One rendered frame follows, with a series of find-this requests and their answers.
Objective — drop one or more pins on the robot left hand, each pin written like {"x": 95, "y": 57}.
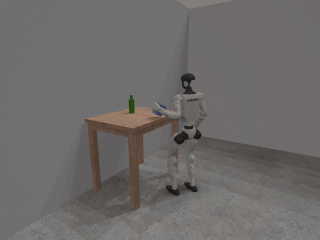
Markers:
{"x": 155, "y": 107}

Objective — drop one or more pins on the left robot foot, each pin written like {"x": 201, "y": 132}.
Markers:
{"x": 174, "y": 191}

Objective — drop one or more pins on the sponge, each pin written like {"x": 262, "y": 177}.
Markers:
{"x": 156, "y": 112}

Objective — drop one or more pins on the robot left upper arm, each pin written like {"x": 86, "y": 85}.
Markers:
{"x": 177, "y": 106}

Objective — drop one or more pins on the robot right forearm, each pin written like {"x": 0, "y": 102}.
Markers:
{"x": 199, "y": 120}

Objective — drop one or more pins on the table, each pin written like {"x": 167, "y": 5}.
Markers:
{"x": 131, "y": 125}

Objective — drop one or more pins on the robot left forearm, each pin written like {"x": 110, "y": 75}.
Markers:
{"x": 169, "y": 114}

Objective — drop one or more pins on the robot torso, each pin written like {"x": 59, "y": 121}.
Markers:
{"x": 189, "y": 114}

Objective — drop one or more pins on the robot right upper arm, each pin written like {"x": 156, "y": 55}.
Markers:
{"x": 202, "y": 105}

